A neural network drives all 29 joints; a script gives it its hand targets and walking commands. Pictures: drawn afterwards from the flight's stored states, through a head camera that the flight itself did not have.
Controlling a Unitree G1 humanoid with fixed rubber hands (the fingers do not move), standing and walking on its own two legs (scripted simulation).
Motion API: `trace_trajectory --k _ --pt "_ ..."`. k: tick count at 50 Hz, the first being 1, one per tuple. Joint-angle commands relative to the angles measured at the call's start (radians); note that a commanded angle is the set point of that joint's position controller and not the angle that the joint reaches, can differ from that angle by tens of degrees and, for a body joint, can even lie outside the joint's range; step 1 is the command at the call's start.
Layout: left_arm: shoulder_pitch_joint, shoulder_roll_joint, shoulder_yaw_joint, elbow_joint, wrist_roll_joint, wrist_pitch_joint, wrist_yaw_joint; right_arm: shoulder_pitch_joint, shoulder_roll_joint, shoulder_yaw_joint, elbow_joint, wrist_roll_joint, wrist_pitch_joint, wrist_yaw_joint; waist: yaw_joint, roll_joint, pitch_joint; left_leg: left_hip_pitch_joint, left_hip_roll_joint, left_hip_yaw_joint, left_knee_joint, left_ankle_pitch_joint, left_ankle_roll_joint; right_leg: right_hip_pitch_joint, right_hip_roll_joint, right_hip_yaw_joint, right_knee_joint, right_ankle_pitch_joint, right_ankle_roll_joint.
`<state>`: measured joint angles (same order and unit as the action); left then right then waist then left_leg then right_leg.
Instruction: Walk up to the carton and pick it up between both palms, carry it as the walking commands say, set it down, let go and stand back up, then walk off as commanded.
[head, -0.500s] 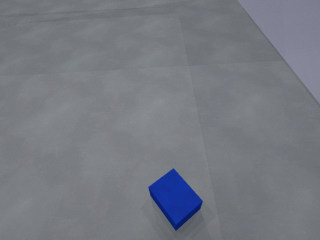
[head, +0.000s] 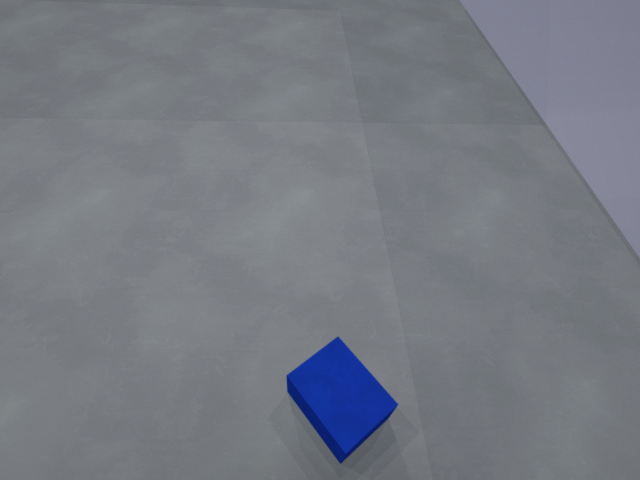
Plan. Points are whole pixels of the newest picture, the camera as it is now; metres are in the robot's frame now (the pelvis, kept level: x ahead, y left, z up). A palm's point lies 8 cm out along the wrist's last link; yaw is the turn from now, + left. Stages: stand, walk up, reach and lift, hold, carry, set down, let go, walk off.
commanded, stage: walk up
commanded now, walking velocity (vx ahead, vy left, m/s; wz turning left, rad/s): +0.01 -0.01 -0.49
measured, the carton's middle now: (339, 397) +0.42 -0.07 -0.70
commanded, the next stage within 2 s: none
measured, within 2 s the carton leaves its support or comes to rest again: neither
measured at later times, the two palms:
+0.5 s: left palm out of the picture +0.08 +0.19 -0.12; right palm out of the picture +0.02 -0.33 -0.12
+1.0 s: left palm (97, 422) +0.20 +0.32 -0.13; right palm out of the picture -0.03 -0.16 -0.11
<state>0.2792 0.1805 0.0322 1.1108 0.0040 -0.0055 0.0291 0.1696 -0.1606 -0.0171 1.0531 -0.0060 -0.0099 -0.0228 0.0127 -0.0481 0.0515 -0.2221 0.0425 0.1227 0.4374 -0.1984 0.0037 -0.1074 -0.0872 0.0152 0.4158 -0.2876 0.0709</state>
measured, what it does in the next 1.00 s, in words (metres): steps to the left, turning right: left foot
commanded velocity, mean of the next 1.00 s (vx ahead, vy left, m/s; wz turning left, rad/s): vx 0.04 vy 0.14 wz -0.50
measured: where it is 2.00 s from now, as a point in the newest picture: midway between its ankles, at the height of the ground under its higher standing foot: outside the picture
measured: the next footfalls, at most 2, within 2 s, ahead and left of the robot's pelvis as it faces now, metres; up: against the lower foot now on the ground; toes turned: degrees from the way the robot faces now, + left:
left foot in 0.80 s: +0.06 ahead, +0.19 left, +0.00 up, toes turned -21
right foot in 1.14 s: +0.04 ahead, +0.03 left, +0.00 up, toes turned -40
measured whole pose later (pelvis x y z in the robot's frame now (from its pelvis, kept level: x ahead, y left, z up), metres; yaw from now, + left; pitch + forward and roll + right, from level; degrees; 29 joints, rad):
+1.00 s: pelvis +0.03 +0.10 +0.00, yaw -28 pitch +3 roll -1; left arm 0.28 0.29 0.08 0.87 0.02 0.05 0.02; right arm 0.26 -0.23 -0.03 0.79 -0.06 0.04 0.00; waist -0.01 -0.03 0.02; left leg -0.15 0.02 0.12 0.40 -0.29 0.03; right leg -0.56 0.00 -0.03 1.11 -0.40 0.02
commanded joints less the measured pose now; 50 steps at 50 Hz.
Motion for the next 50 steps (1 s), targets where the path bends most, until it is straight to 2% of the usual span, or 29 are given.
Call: trace_trajectory --k 1,2,3,4,6,7,9,10,11,12,13,14,17,19,25,26,27,29,32,36,38,39,40,41,42,43,45,47,50 --pt "-0.067 0.184 0.056 -0.084 -0.011 0.002 -0.013 -0.002 -0.270 -0.050 -0.054 -0.004 -0.008 -0.015 -0.048 0.155 -0.020 0.103 0.242 -0.178 -0.090 0.119 0.034 -0.232 0.021 -0.003 0.199 0.171 -0.042" --pt "-0.094 0.161 0.058 -0.108 -0.006 0.007 -0.018 0.015 -0.275 -0.055 -0.049 -0.009 -0.010 -0.017 -0.053 0.243 -0.040 0.103 0.338 -0.259 -0.171 0.124 0.081 -0.296 0.045 -0.005 0.357 -0.103 -0.041" --pt "-0.082 0.140 0.055 -0.121 0.001 0.015 -0.021 0.014 -0.263 -0.053 -0.060 -0.017 -0.009 -0.018 -0.051 0.260 -0.057 0.099 0.408 -0.294 -0.208 0.105 0.129 -0.350 0.022 0.011 0.524 -0.197 -0.043" --pt "-0.040 0.117 0.048 -0.123 0.006 0.022 -0.024 -0.019 -0.237 -0.044 -0.079 -0.021 -0.007 -0.018 -0.029 0.246 -0.064 0.077 0.409 -0.257 -0.201 0.097 0.137 -0.362 0.004 0.013 0.578 -0.197 -0.048" --pt "-0.028 0.095 0.031 -0.148 0.002 0.032 -0.038 -0.075 -0.205 -0.039 -0.098 -0.023 0.001 -0.012 0.007 0.244 -0.062 0.025 0.340 -0.118 -0.178 0.092 0.087 -0.303 -0.036 0.008 0.464 -0.134 -0.054" --pt "-0.003 0.107 0.030 -0.156 0.011 0.034 -0.056 -0.042 -0.227 -0.058 -0.111 -0.003 0.009 -0.015 0.029 0.137 -0.066 -0.004 0.300 -0.034 -0.114 0.147 0.063 -0.223 -0.021 -0.020 0.362 -0.115 -0.065" --pt "0.079 0.130 0.030 -0.141 0.015 0.034 -0.061 -0.077 -0.252 -0.075 -0.146 0.005 0.024 -0.007 0.077 0.130 -0.071 -0.050 0.241 0.014 0.011 0.131 0.011 -0.106 0.016 -0.085 0.131 0.035 -0.084" --pt "0.133 0.169 0.037 -0.127 0.020 0.034 -0.058 -0.082 -0.241 -0.081 -0.167 0.010 0.029 -0.002 0.097 0.064 -0.067 -0.122 0.205 0.021 0.127 0.068 -0.012 -0.041 -0.012 -0.017 0.072 0.059 -0.120" --pt "0.181 0.241 0.045 -0.138 0.035 0.028 -0.053 -0.084 -0.204 -0.077 -0.204 0.014 0.042 0.007 0.114 -0.195 -0.011 -0.311 0.099 0.023 0.405 -0.267 -0.044 -0.015 -0.178 0.260 -0.074 0.164 -0.180" --pt "0.153 0.347 0.063 -0.175 0.035 0.029 -0.053 -0.111 -0.178 -0.053 -0.233 -0.002 0.057 0.011 0.099 -0.333 -0.005 -0.407 0.025 -0.076 0.567 -0.409 -0.078 -0.078 -0.317 0.513 -0.158 0.327 -0.276" --pt "0.086 0.334 0.063 -0.206 0.027 0.025 -0.045 -0.098 -0.188 -0.053 -0.238 -0.003 0.062 0.011 0.069 -0.248 -0.020 -0.382 0.050 -0.153 0.637 -0.373 -0.077 -0.102 -0.290 0.472 -0.167 0.302 -0.287" --pt "-0.010 0.280 0.060 -0.251 0.013 0.024 -0.024 -0.073 -0.198 -0.057 -0.225 0.005 0.069 -0.004 0.030 -0.127 -0.014 -0.352 0.073 -0.165 0.602 -0.247 -0.087 -0.147 -0.230 0.368 -0.146 0.248 -0.259" --pt "-0.039 0.227 0.048 -0.274 0.015 0.015 -0.018 -0.007 -0.192 -0.061 -0.212 0.003 0.068 -0.006 0.007 -0.094 -0.089 -0.299 0.044 -0.143 0.585 -0.148 -0.080 -0.099 -0.143 0.243 -0.054 0.477 -0.228" --pt "0.018 0.223 0.046 -0.273 0.019 0.009 -0.018 -0.021 -0.178 -0.056 -0.232 0.004 0.072 -0.009 0.027 -0.077 -0.113 -0.308 0.030 -0.144 0.550 -0.173 -0.074 -0.054 -0.150 0.265 -0.048 0.527 -0.240" --pt "0.084 0.238 0.056 -0.307 0.031 0.026 -0.014 -0.031 -0.138 -0.038 -0.273 -0.005 0.064 -0.004 0.057 -0.100 -0.102 -0.275 -0.020 -0.115 0.368 -0.184 -0.050 -0.077 -0.159 0.357 -0.096 0.335 -0.249" --pt "0.206 0.267 0.073 -0.277 0.036 0.031 0.008 -0.029 -0.137 -0.043 -0.279 -0.027 0.080 0.006 0.087 -0.028 -0.081 -0.388 -0.014 -0.148 0.446 -0.191 -0.048 -0.009 -0.273 0.497 -0.100 0.357 -0.261" --pt "0.297 0.289 0.088 -0.237 0.032 0.038 0.034 -0.028 -0.144 -0.050 -0.286 -0.040 0.096 0.026 0.100 0.036 -0.087 -0.468 0.019 -0.217 0.536 -0.181 -0.048 0.059 -0.347 0.587 -0.122 0.225 -0.267" --pt "0.239 0.284 0.091 -0.256 0.026 0.039 0.045 -0.028 -0.149 -0.047 -0.302 -0.037 0.100 0.049 0.068 -0.041 -0.046 -0.454 0.025 -0.250 0.542 -0.131 -0.041 -0.018 -0.309 0.525 -0.125 0.188 -0.226" --pt "0.159 0.279 0.093 -0.286 0.034 0.036 0.028 -0.033 -0.144 -0.032 -0.338 -0.031 0.091 0.065 0.050 -0.143 -0.067 -0.321 -0.016 -0.199 0.425 -0.140 -0.040 -0.092 -0.210 0.423 -0.131 0.149 -0.190" --pt "0.111 0.314 0.103 -0.309 0.029 0.032 0.024 -0.006 -0.132 -0.019 -0.363 -0.025 0.094 0.066 0.035 -0.217 -0.095 -0.166 -0.048 -0.148 0.245 -0.188 -0.032 -0.137 -0.188 0.395 -0.116 0.175 -0.177" --pt "0.062 0.314 0.097 -0.323 0.023 0.030 0.026 0.063 -0.131 -0.014 -0.366 -0.027 0.093 0.064 -0.005 -0.222 -0.139 -0.001 -0.058 -0.105 0.079 -0.136 -0.018 -0.200 -0.145 0.341 -0.072 0.127 -0.155" --pt "0.051 0.285 0.083 -0.323 0.024 0.029 0.022 0.119 -0.143 -0.020 -0.353 -0.034 0.085 0.062 -0.038 -0.170 -0.168 0.149 -0.050 -0.067 -0.060 -0.033 0.002 -0.287 -0.078 0.263 -0.008 -0.052 -0.131" --pt "0.094 0.210 0.052 -0.311 0.036 0.025 0.013 0.177 -0.210 -0.048 -0.318 -0.044 0.073 0.056 -0.077 0.019 -0.201 0.306 0.053 -0.142 -0.172 -0.070 0.043 -0.447 0.050 0.147 0.199 -0.256 -0.102" --pt "0.116 0.125 0.034 -0.323 0.055 0.027 0.005 0.227 -0.300 -0.060 -0.312 -0.059 0.061 0.052 -0.081 0.193 -0.180 0.299 0.233 -0.341 -0.238 -0.245 0.054 -0.618 0.145 0.053 0.507 -0.279 -0.084" --pt "0.067 0.141 0.042 -0.361 0.041 0.032 0.015 0.200 -0.361 -0.084 -0.331 -0.042 0.050 0.049 -0.080 0.414 -0.144 0.171 0.393 -0.520 -0.325 -0.404 0.139 -0.674 0.081 0.010 0.624 -0.308 -0.076" --pt "0.043 0.166 0.053 -0.339 0.031 0.037 0.011 0.094 -0.306 -0.068 -0.350 -0.044 0.047 0.053 -0.037 0.289 -0.044 0.018 0.324 -0.424 -0.323 -0.406 0.134 -0.604 0.048 0.047 0.715 -0.207 -0.076" --pt "0.046 0.191 0.062 -0.292 0.021 0.040 -0.011 0.009 -0.228 -0.046 -0.352 -0.048 0.043 0.037 -0.010 0.187 0.010 -0.025 0.218 -0.219 -0.263 -0.209 0.108 -0.539 0.066 0.008 0.816 -0.111 -0.061" --pt "0.044 0.185 0.062 -0.275 0.014 0.045 -0.016 0.050 -0.181 -0.034 -0.324 -0.051 0.034 0.021 -0.018 0.167 0.005 0.021 0.177 -0.113 -0.189 0.036 0.106 -0.510 0.072 -0.022 0.803 -0.084 -0.047" --pt "-0.040 0.147 0.047 -0.307 0.014 0.048 -0.010 0.157 -0.167 -0.034 -0.276 -0.055 0.035 0.016 -0.068 0.227 0.007 0.140 0.183 -0.101 -0.139 0.246 0.131 -0.521 0.075 -0.058 0.610 -0.144 -0.045"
